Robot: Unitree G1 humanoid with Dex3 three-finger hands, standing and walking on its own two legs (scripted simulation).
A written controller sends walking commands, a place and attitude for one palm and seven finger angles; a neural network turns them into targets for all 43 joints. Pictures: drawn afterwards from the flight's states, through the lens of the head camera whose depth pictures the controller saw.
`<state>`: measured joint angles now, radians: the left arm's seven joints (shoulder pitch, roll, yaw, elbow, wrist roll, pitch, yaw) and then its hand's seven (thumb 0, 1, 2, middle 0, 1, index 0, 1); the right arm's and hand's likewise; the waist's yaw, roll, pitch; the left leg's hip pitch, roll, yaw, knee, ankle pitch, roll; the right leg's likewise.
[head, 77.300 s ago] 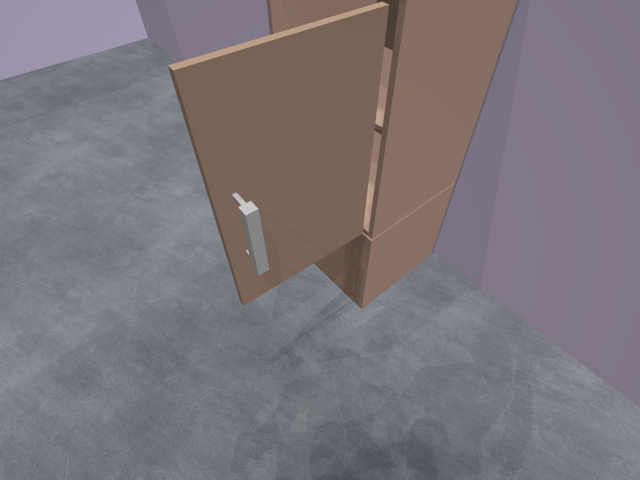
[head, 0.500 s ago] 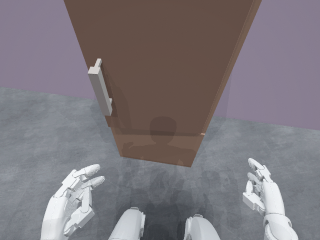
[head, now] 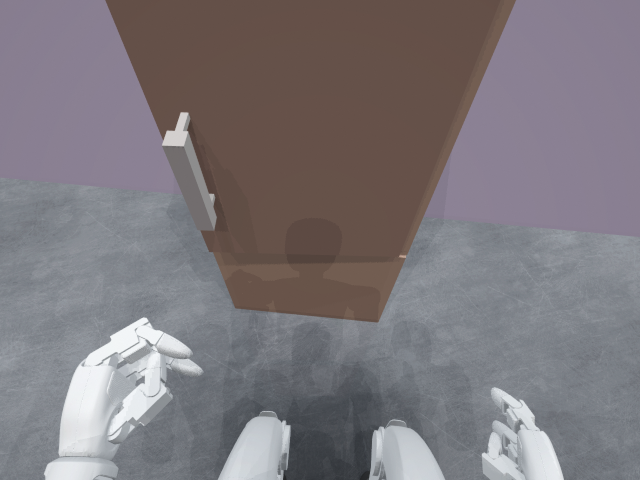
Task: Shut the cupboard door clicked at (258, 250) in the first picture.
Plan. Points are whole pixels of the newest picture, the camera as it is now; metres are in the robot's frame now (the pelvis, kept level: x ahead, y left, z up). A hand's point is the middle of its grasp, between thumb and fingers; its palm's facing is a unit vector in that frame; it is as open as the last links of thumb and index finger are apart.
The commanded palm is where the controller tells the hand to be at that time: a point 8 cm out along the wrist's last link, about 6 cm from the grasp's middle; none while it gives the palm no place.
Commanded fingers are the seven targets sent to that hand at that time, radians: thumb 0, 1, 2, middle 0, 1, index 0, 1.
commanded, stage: raise the hand and make a fist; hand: left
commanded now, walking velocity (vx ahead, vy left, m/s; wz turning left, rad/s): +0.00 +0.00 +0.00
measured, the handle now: (196, 175) +0.50 +0.22 +0.04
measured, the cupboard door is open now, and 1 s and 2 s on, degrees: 5 5 5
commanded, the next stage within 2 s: bring the fist close to the handle in 0.96 s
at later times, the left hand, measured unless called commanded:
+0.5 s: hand (162, 372) +0.22 +0.19 +0.05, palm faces +0.06 -1.00 -0.04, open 3.1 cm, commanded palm +0.20 +0.24 +0.05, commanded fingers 0.00 0.90 0.90 -1.30 -1.50 -1.30 -1.50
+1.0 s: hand (170, 370) +0.23 +0.18 +0.05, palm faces +0.05 -1.00 -0.04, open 3.1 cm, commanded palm +0.20 +0.23 +0.05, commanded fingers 0.00 0.90 0.90 -1.30 -1.50 -1.30 -1.50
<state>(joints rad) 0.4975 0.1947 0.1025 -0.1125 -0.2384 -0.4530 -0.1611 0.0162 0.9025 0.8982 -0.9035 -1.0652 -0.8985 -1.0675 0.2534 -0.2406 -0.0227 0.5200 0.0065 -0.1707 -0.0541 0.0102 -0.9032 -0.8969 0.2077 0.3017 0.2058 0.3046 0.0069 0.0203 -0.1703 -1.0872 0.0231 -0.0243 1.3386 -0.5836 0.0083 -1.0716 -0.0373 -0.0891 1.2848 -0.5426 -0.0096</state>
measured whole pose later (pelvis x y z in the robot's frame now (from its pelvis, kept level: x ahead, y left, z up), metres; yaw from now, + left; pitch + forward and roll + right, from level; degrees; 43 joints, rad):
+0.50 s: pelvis +0.01 +0.00 +0.00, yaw +0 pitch +19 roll -3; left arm 0.41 0.22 0.13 -0.06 -0.25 -0.43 -0.20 0.02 0.90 0.90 -1.28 -1.47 -1.28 -1.48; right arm 0.21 -0.22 0.02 0.47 0.00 -0.15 -0.04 0.01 -0.90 -0.90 0.21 0.30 0.21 0.30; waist 0.02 0.02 -0.18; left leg -1.08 0.03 -0.04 1.34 -0.59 0.00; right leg -1.06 -0.03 -0.10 1.28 -0.55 -0.02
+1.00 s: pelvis +0.00 -0.01 +0.00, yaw +0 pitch +19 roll -2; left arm 0.39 0.21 0.14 -0.01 -0.27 -0.45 -0.21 0.02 0.90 0.90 -1.30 -1.50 -1.29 -1.50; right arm 0.23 -0.24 0.00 0.49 0.01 -0.14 -0.05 0.01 -0.90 -0.90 0.21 0.30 0.21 0.30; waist 0.01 0.02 -0.18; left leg -1.07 0.03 -0.03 1.33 -0.59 -0.01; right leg -1.06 -0.03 -0.10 1.28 -0.55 -0.02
